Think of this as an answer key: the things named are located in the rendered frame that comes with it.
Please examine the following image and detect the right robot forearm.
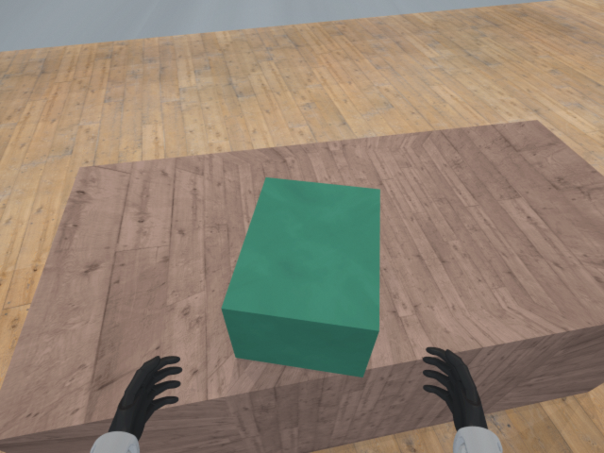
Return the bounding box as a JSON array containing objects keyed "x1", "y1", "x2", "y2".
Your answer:
[{"x1": 453, "y1": 427, "x2": 503, "y2": 453}]

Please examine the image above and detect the carton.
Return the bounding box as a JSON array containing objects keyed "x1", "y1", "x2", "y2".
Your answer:
[{"x1": 221, "y1": 177, "x2": 380, "y2": 378}]

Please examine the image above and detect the right robot hand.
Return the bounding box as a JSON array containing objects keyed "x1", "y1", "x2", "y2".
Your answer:
[{"x1": 423, "y1": 347, "x2": 488, "y2": 431}]

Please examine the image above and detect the left robot forearm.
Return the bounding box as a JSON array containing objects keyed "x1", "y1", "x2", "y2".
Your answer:
[{"x1": 90, "y1": 431, "x2": 140, "y2": 453}]

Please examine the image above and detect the left robot hand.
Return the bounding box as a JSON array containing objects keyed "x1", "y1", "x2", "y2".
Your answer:
[{"x1": 109, "y1": 356, "x2": 182, "y2": 441}]

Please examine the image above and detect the pedestal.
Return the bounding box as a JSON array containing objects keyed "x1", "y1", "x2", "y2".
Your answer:
[{"x1": 0, "y1": 120, "x2": 604, "y2": 453}]

